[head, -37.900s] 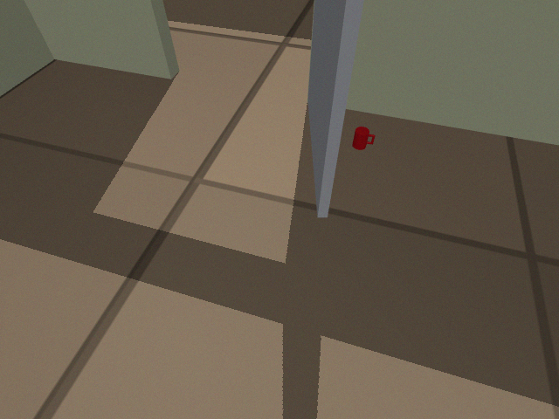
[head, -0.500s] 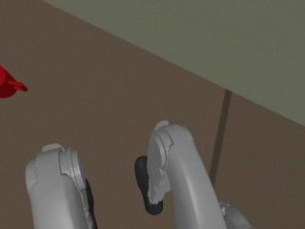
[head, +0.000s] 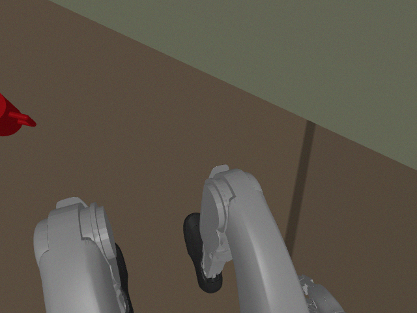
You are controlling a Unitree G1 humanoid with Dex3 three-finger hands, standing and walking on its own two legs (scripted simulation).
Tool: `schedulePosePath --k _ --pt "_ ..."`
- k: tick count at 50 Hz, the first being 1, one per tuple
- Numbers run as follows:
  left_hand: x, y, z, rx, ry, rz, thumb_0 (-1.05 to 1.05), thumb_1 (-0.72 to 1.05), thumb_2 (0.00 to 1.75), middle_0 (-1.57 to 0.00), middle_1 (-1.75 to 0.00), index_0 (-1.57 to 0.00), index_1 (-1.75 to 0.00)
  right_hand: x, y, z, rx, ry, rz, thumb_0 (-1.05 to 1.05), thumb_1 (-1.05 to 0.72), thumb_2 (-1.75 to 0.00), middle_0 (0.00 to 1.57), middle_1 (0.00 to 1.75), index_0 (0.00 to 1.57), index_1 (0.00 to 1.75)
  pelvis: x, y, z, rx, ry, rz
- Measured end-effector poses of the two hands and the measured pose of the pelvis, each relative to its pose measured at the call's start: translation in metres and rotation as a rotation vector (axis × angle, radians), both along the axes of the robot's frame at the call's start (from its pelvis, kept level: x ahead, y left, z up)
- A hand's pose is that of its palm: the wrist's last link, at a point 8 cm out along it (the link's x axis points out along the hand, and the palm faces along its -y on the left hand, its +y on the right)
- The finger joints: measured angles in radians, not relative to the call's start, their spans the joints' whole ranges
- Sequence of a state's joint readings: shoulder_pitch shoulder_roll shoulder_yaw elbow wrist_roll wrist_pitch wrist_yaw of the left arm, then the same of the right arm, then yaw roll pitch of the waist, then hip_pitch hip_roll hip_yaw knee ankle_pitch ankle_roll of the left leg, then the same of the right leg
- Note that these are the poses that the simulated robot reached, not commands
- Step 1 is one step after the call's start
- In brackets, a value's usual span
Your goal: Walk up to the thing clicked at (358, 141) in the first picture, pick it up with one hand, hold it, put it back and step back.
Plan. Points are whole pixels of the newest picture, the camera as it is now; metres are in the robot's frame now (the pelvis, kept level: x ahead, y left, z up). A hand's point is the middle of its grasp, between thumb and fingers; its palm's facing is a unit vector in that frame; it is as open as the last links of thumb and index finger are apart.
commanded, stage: approach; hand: left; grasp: from above
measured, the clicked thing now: (3, 115) +0.51 +0.31 -0.29
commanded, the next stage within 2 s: close in in 0.38 s
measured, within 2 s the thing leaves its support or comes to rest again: neither
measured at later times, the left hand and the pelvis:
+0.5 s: hand out of the picture +0.52 +0.31 -0.15, palm faces -0.41 -0.04 -0.91, open 13.6 cm; pelvis +0.00 +0.00 +0.00, yaw +0 degrees
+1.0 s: hand out of the picture +0.48 +0.33 -0.21, palm faces -0.44 -0.08 -0.89, open 13.5 cm; pelvis +0.00 +0.00 -0.02, yaw -1 degrees
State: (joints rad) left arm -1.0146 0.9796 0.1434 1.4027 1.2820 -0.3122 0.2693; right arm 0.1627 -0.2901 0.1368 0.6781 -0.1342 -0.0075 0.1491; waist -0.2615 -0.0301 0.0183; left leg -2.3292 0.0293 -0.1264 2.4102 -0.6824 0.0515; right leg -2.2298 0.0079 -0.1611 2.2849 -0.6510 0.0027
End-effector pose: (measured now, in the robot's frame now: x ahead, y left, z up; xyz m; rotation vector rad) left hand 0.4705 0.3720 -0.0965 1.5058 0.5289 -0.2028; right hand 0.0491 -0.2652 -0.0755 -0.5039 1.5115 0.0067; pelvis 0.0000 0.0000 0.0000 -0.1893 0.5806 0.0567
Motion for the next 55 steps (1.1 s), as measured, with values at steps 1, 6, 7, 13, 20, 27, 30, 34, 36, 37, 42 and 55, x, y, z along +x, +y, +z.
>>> schedulePosePath --k 1,6,7,13,20,27,30,34,36,37,42,55 --pt "0.0 0.0 0.0 0.0 0.003 -0.001 0.0 -0.38 0.89 -0.25 -0.9 -0.25 -0.91 0.0 0.0 0.0 0.0 0.0 0.0 0.0 -0.92 -0.91 0.21 0.3 0.2 0.3 0.0 0.0 0.0 0.0 0.0 0.0" --pt "-0.001 -0.008 -0.004 -0.003 0.016 -0.028 0.0 -0.4 0.9 -0.22 -0.92 -0.22 -0.93 -0.002 0.0 0.0 0.0 0.002 0.0 0.0 -0.91 -0.9 0.21 0.3 0.2 0.3 0.0 0.0 0.0 0.002 0.001 0.001" --pt "0.0 -0.011 -0.005 -0.006 0.016 -0.038 0.0 -0.41 0.91 -0.21 -0.92 -0.21 -0.93 -0.002 0.0 0.0 0.0 0.002 0.001 0.0 -0.91 -0.9 0.21 0.3 0.2 0.3 0.0 0.0 0.0 0.004 0.001 0.001" --pt "0.02 -0.038 -0.007 -0.021 -0.031 -0.084 0.0 -0.45 0.96 -0.18 -0.94 -0.18 -0.96 -0.004 -0.001 0.003 -0.011 -0.014 0.004 0.0 -0.91 -0.9 0.21 0.3 0.2 0.3 -0.001 -0.002 -0.002 0.008 0.0 0.002" --pt "0.048 -0.062 0.001 0.003 -0.084 -0.05 0.0 -0.46 0.98 -0.18 -0.94 -0.17 -0.96 -0.017 -0.002 0.007 -0.015 -0.034 -0.044 0.0 -0.91 -0.9 0.21 0.3 0.2 0.3 0.0 -0.002 -0.002 0.008 0.017 -0.005" --pt "0.041 -0.056 -0.002 0.037 -0.003 0.022 0.0 -0.46 0.98 -0.17 -0.95 -0.17 -0.97 -0.035 0.001 0.004 0.026 -0.009 -0.096 0.0 -0.91 -0.9 0.21 0.3 0.2 0.3 -0.001 -0.004 0.001 0.018 0.013 -0.013" --pt "0.029 -0.047 -0.008 0.024 0.051 0.039 0.0 -0.46 0.97 -0.15 -0.98 -0.16 -0.98 -0.037 0.002 0.002 0.036 0.012 -0.093 0.0 -0.91 -0.9 0.21 0.3 0.2 0.3 -0.002 -0.005 0.001 0.021 0.006 -0.012" --pt "0.015 -0.035 -0.017 -0.005 0.076 0.03 0.0 -0.48 0.96 -0.12 -1.01 -0.14 -1.0 -0.032 -0.001 0.0 0.024 0.026 -0.049 0.0 -0.91 -0.9 0.21 0.3 0.2 0.3 -0.004 -0.005 -0.003 0.017 -0.008 -0.01" --pt "0.011 -0.031 -0.022 -0.018 0.074 0.008 0.0 -0.49 0.96 -0.11 -1.03 -0.13 -1.01 -0.028 -0.003 0.0 0.009 0.032 -0.026 0.0 -0.91 -0.9 0.21 0.3 0.2 0.3 -0.004 -0.005 -0.005 0.012 -0.014 -0.009" --pt "0.01 -0.03 -0.025 -0.027 0.067 -0.003 0.0 -0.49 0.96 -0.11 -1.03 -0.13 -1.02 -0.026 -0.004 0.0 0.001 0.036 -0.013 0.0 -0.91 -0.9 0.21 0.3 0.2 0.3 -0.004 -0.005 -0.007 0.009 -0.017 -0.009" --pt "0.01 -0.027 -0.036 -0.042 0.021 -0.048 0.0 -0.51 0.98 -0.1 -1.04 -0.12 -1.03 -0.012 -0.007 0.001 -0.03 0.031 0.037 0.0 -0.91 -0.9 0.21 0.3 0.2 0.3 -0.002 -0.003 -0.012 -0.001 -0.024 -0.008" --pt "0.027 -0.042 -0.063 -0.028 -0.031 -0.021 0.0 -0.46 1.06 -0.14 -1.03 -0.13 -1.05 -0.003 0.003 0.004 -0.012 -0.017 0.071 0.0 -0.91 -0.9 0.21 0.3 0.2 0.3 0.004 -0.001 -0.018 -0.016 -0.021 -0.017"
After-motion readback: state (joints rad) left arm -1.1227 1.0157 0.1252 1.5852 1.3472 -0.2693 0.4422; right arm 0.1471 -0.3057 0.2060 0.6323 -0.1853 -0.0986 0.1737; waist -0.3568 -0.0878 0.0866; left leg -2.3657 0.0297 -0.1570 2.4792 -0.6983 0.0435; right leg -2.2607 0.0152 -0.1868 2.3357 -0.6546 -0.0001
